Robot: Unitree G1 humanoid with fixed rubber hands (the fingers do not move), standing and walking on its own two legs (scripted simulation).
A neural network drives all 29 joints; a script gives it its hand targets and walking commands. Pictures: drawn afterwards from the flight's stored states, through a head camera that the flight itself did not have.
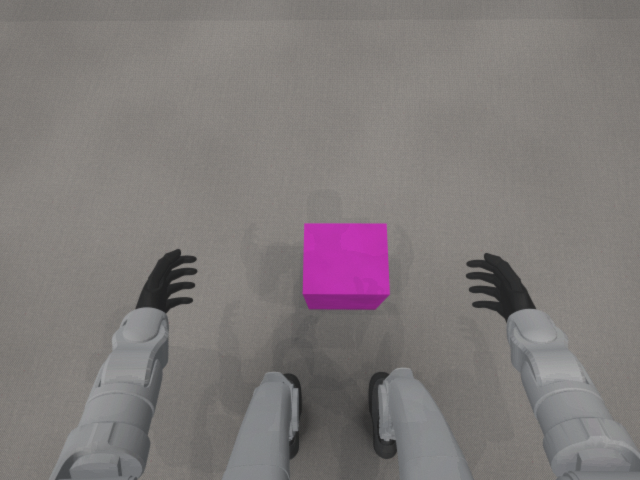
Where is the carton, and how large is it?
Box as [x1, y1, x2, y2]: [303, 223, 389, 309]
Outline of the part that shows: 304,223 303,295 308,307 337,309 374,309 389,294 386,223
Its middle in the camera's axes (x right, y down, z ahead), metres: +0.06 +0.09 +0.99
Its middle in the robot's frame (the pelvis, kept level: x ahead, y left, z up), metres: +0.46 -0.04 -0.56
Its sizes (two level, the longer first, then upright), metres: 0.189 0.163 0.278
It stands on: the floor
